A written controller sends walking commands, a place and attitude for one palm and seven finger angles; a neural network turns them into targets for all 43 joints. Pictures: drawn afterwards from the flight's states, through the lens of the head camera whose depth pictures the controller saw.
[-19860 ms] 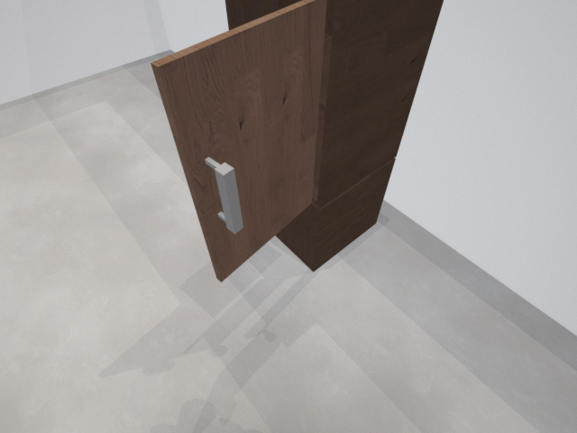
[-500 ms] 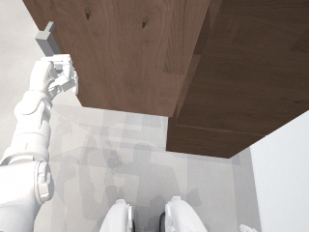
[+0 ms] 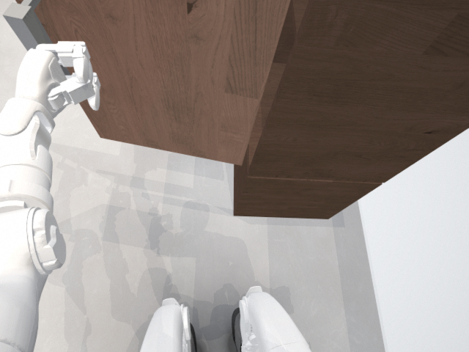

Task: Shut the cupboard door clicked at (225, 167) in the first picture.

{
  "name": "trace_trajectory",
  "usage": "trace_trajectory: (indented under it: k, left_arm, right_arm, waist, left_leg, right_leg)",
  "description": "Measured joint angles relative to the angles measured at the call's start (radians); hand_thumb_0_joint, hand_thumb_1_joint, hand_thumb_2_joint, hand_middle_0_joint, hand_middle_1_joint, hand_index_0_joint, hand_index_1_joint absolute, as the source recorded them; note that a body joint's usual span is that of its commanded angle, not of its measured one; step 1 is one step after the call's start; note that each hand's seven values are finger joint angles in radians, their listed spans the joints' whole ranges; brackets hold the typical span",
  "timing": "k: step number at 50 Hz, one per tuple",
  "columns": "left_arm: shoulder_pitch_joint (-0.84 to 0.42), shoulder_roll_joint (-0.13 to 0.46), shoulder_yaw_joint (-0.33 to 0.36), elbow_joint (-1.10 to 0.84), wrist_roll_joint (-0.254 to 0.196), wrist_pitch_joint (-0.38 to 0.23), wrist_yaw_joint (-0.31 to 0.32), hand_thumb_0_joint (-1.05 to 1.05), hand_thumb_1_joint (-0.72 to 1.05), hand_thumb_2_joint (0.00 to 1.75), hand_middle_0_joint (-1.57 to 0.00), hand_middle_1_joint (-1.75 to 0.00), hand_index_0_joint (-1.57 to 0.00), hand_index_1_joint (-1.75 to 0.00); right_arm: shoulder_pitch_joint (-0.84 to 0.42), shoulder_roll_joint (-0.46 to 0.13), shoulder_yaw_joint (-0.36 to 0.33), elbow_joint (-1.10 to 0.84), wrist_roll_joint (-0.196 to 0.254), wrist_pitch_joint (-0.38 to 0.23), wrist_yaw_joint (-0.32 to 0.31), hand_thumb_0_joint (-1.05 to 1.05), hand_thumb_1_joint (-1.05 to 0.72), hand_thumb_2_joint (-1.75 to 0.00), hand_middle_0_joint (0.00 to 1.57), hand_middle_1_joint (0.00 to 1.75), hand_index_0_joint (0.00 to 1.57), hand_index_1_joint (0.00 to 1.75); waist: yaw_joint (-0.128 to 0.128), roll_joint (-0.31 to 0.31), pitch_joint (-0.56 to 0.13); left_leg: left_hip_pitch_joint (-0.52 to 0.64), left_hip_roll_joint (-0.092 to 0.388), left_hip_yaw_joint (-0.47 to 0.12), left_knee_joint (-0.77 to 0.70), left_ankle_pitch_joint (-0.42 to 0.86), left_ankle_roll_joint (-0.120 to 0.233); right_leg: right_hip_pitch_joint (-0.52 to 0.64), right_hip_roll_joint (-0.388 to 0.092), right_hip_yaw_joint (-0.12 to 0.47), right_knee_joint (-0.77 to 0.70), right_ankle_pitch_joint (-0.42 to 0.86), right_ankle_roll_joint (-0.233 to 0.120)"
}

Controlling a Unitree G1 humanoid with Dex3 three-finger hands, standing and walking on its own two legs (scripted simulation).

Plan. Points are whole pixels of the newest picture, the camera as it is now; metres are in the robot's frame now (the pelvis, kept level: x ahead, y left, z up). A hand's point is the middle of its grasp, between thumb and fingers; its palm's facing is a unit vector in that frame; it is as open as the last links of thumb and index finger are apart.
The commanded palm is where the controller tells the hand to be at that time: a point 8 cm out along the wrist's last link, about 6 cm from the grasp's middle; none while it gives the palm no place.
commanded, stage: push the door shut along its arc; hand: left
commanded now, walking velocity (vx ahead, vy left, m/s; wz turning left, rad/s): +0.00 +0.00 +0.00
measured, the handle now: (55, 52) +0.60 +0.24 +0.07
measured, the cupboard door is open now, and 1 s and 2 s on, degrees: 81 67 66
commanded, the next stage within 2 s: pull the fist back off the door in 0.74 s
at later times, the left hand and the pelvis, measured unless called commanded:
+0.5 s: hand (112, 60) +0.58 +0.15 +0.08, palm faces -0.33 -0.94 -0.01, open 3.1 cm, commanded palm +0.59 +0.17 +0.07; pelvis +0.00 +0.00 -0.02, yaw -1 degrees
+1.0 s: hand (122, 38) +0.62 +0.13 +0.08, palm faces +0.05 -1.00 +0.04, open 3.2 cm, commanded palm +0.59 +0.14 +0.07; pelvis +0.01 +0.00 -0.02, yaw -1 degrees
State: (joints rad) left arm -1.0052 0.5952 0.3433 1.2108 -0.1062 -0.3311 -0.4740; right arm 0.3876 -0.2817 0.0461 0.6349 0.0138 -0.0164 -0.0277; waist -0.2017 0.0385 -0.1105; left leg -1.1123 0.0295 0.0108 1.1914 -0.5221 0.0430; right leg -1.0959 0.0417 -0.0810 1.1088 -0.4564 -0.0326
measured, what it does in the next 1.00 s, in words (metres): stands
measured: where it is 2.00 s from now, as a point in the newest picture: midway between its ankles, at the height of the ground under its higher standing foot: outside the picture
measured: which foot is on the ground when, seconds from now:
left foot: down 0.00-1.00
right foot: down 0.00-1.00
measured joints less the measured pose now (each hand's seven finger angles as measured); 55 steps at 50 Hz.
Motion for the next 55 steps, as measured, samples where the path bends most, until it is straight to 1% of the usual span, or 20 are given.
trace_trajectory:
  k: [8, 13, 18, 23, 25, 28, 32, 35, 43, 44, 45, 47, 48, 49, 50, 51, 52, 53, 55]
  left_arm:
    - [-0.071, 0.018, -0.014, 0.037, 0.010, 0.020, -0.026, 0.02, 0.90, 0.90, -1.30, -1.50, -1.30, -1.50]
    - [-0.138, 0.049, -0.032, 0.070, 0.029, 0.038, -0.030, 0.02, 0.90, 0.90, -1.30, -1.50, -1.30, -1.50]
    - [-0.200, 0.066, -0.037, 0.082, 0.041, 0.060, -0.040, 0.02, 0.90, 0.90, -1.30, -1.50, -1.30, -1.50]
    - [-0.244, 0.099, -0.014, 0.103, 0.066, 0.087, -0.046, 0.02, 0.90, 0.90, -1.30, -1.50, -1.30, -1.50]
    - [-0.252, 0.112, -0.012, 0.100, 0.074, 0.091, -0.053, 0.01, 0.89, 0.90, -1.30, -1.50, -1.30, -1.50]
    - [-0.262, 0.116, -0.034, 0.087, 0.077, 0.101, -0.051, 0.01, 0.88, 0.90, -1.30, -1.50, -1.30, -1.50]
    - [-0.306, 0.117, -0.061, 0.111, 0.078, 0.128, -0.054, 0.01, 0.90, 0.92, -1.30, -1.50, -1.30, -1.50]
    - [-0.337, 0.121, -0.078, 0.124, 0.085, 0.145, -0.048, 0.02, 0.91, 0.93, -1.30, -1.50, -1.30, -1.50]
    - [-0.391, 0.126, -0.106, 0.136, 0.093, 0.161, -0.036, 0.04, 0.96, 0.95, -1.30, -1.50, -1.30, -1.50]
    - [-0.392, 0.112, -0.072, 0.133, 0.091, 0.168, -0.011, 0.04, 0.95, 0.95, -1.30, -1.50, -1.30, -1.50]
    - [-0.388, 0.093, -0.035, 0.126, 0.081, 0.172, 0.048, 0.05, 0.94, 0.95, -1.30, -1.50, -1.30, -1.50]
    - [-0.369, 0.046, 0.024, 0.096, 0.066, 0.171, 0.202, 0.04, 0.92, 0.94, -1.30, -1.50, -1.30, -1.50]
    - [-0.352, 0.020, 0.044, 0.072, 0.073, 0.160, 0.283, 0.04, 0.92, 0.93, -1.30, -1.50, -1.30, -1.50]
    - [-0.330, -0.004, 0.048, 0.047, 0.091, 0.142, 0.358, 0.04, 0.92, 0.93, -1.30, -1.50, -1.30, -1.50]
    - [-0.306, -0.025, 0.042, 0.023, 0.115, 0.121, 0.417, 0.04, 0.91, 0.92, -1.30, -1.50, -1.30, -1.50]
    - [-0.280, -0.044, 0.033, 0.004, 0.139, 0.102, 0.458, 0.03, 0.91, 0.92, -1.29, -1.50, -1.30, -1.50]
    - [-0.257, -0.059, 0.023, -0.007, 0.156, 0.085, 0.482, 0.03, 0.91, 0.92, -1.29, -1.50, -1.30, -1.50]
    - [-0.238, -0.073, 0.016, -0.008, 0.166, 0.072, 0.490, 0.03, 0.91, 0.91, -1.29, -1.50, -1.30, -1.50]
    - [-0.213, -0.094, 0.014, 0.013, 0.167, 0.059, 0.483, 0.03, 0.91, 0.91, -1.29, -1.50, -1.30, -1.50]
  right_arm:
    - [-0.014, -0.001, 0.006, 0.004, -0.005, -0.007, -0.005, 0.00, -0.90, -0.89, 0.20, 0.30, 0.21, 0.30]
    - [-0.021, -0.003, 0.012, 0.002, -0.008, -0.019, -0.010, 0.00, -0.90, -0.89, 0.20, 0.30, 0.21, 0.30]
    - [-0.021, -0.002, 0.014, 0.008, -0.014, -0.027, -0.012, 0.00, -0.90, -0.89, 0.20, 0.30, 0.21, 0.30]
    - [-0.015, 0.000, 0.023, 0.005, -0.018, -0.030, -0.015, 0.00, -0.90, -0.89, 0.20, 0.30, 0.21, 0.30]
    - [-0.007, 0.003, 0.024, 0.005, -0.020, -0.032, -0.016, 0.00, -0.90, -0.89, 0.20, 0.30, 0.21, 0.30]
    - [0.006, 0.008, 0.021, 0.016, -0.022, -0.034, -0.014, 0.00, -0.90, -0.89, 0.20, 0.30, 0.21, 0.30]
    - [0.014, 0.013, 0.026, 0.039, -0.025, -0.036, -0.013, 0.00, -0.90, -0.89, 0.20, 0.30, 0.21, 0.30]
    - [0.018, 0.015, 0.028, 0.048, -0.030, -0.043, -0.013, 0.00, -0.90, -0.89, 0.20, 0.30, 0.21, 0.30]
    - [0.012, 0.013, 0.023, 0.059, -0.039, -0.055, -0.010, 0.00, -0.90, -0.89, 0.20, 0.30, 0.21, 0.30]
    - [0.017, 0.012, 0.021, 0.051, -0.044, -0.054, -0.009, 0.00, -0.90, -0.89, 0.20, 0.30, 0.21, 0.30]
    - [0.026, 0.010, 0.019, 0.039, -0.051, -0.054, -0.002, 0.00, -0.90, -0.89, 0.20, 0.30, 0.21, 0.30]
    - [0.042, 0.013, 0.013, 0.017, -0.068, -0.051, 0.023, 0.00, -0.90, -0.89, 0.20, 0.30, 0.21, 0.30]
    - [0.051, 0.017, 0.011, 0.007, -0.079, -0.049, 0.038, 0.00, -0.90, -0.89, 0.20, 0.30, 0.21, 0.30]
    - [0.059, 0.022, 0.009, -0.001, -0.088, -0.047, 0.056, 0.00, -0.90, -0.89, 0.20, 0.30, 0.21, 0.30]
    - [0.066, 0.027, 0.006, -0.006, -0.096, -0.044, 0.073, 0.00, -0.90, -0.89, 0.20, 0.30, 0.21, 0.30]
    - [0.071, 0.033, 0.003, -0.008, -0.101, -0.037, 0.089, 0.00, -0.90, -0.89, 0.20, 0.30, 0.21, 0.30]
    - [0.073, 0.038, 0.002, -0.008, -0.103, -0.029, 0.101, 0.00, -0.90, -0.89, 0.20, 0.30, 0.21, 0.30]
    - [0.074, 0.043, 0.003, -0.006, -0.103, -0.019, 0.109, 0.00, -0.90, -0.89, 0.20, 0.30, 0.21, 0.30]
    - [0.074, 0.052, 0.007, 0.001, -0.097, -0.002, 0.116, 0.00, -0.90, -0.89, 0.20, 0.30, 0.21, 0.30]
  waist:
    - [-0.014, 0.001, 0.000]
    - [-0.032, 0.004, 0.004]
    - [-0.048, 0.008, 0.005]
    - [-0.072, 0.011, 0.008]
    - [-0.077, 0.014, 0.008]
    - [-0.076, 0.018, 0.009]
    - [-0.075, 0.019, 0.012]
    - [-0.083, 0.020, 0.008]
    - [-0.105, 0.016, 0.006]
    - [-0.102, 0.021, 0.004]
    - [-0.098, 0.026, 0.001]
    - [-0.089, 0.029, 0.001]
    - [-0.084, 0.028, -0.001]
    - [-0.080, 0.029, -0.003]
    - [-0.075, 0.030, -0.005]
    - [-0.071, 0.030, -0.005]
    - [-0.067, 0.031, -0.004]
    - [-0.065, 0.030, -0.003]
    - [-0.063, 0.028, -0.002]
  left_leg:
    - [-0.032, 0.002, -0.005, 0.022, -0.007, 0.002]
    - [-0.071, 0.003, -0.013, 0.049, -0.014, 0.003]
    - [-0.107, 0.005, -0.014, 0.071, -0.020, 0.004]
    - [-0.134, 0.013, -0.010, 0.088, -0.030, 0.006]
    - [-0.144, 0.014, -0.010, 0.094, -0.033, 0.006]
    - [-0.152, 0.014, -0.010, 0.097, -0.035, 0.005]
    - [-0.160, 0.011, -0.016, 0.097, -0.034, 0.005]
    - [-0.172, 0.010, -0.022, 0.102, -0.035, 0.003]
    - [-0.195, 0.013, -0.031, 0.120, -0.044, 0.000]
    - [-0.200, 0.014, -0.034, 0.122, -0.045, -0.001]
    - [-0.204, 0.015, -0.036, 0.122, -0.045, -0.002]
    - [-0.201, 0.015, -0.034, 0.112, -0.041, -0.004]
    - [-0.197, 0.014, -0.031, 0.104, -0.038, -0.004]
    - [-0.192, 0.013, -0.029, 0.096, -0.035, -0.005]
    - [-0.185, 0.012, -0.027, 0.087, -0.032, -0.007]
    - [-0.176, 0.011, -0.025, 0.077, -0.029, -0.008]
    - [-0.164, 0.010, -0.024, 0.067, -0.026, -0.008]
    - [-0.150, 0.009, -0.023, 0.056, -0.024, -0.009]
    - [-0.120, 0.008, -0.021, 0.034, -0.018, -0.010]
  right_leg:
    - [-0.028, 0.001, -0.005, 0.015, -0.004, 0.002]
    - [-0.062, 0.002, -0.013, 0.035, -0.009, 0.001]
    - [-0.097, 0.004, -0.015, 0.053, -0.013, 0.002]
    - [-0.126, 0.011, -0.011, 0.067, -0.017, 0.003]
    - [-0.136, 0.012, -0.010, 0.072, -0.019, 0.003]
    - [-0.144, 0.012, -0.011, 0.075, -0.021, 0.003]
    - [-0.148, 0.009, -0.016, 0.073, -0.022, 0.002]
    - [-0.157, 0.009, -0.022, 0.076, -0.024, 0.000]
    - [-0.177, 0.012, -0.031, 0.089, -0.032, -0.005]
    - [-0.181, 0.013, -0.033, 0.088, -0.032, -0.005]
    - [-0.183, 0.014, -0.035, 0.086, -0.031, -0.005]
    - [-0.181, 0.014, -0.032, 0.078, -0.028, -0.003]
    - [-0.179, 0.014, -0.030, 0.073, -0.025, -0.003]
    - [-0.176, 0.013, -0.027, 0.067, -0.023, -0.003]
    - [-0.171, 0.012, -0.025, 0.061, -0.022, -0.003]
    - [-0.163, 0.011, -0.023, 0.054, -0.020, -0.003]
    - [-0.152, 0.011, -0.022, 0.046, -0.019, -0.004]
    - [-0.139, 0.010, -0.020, 0.038, -0.017, -0.005]
    - [-0.111, 0.010, -0.018, 0.020, -0.014, -0.007]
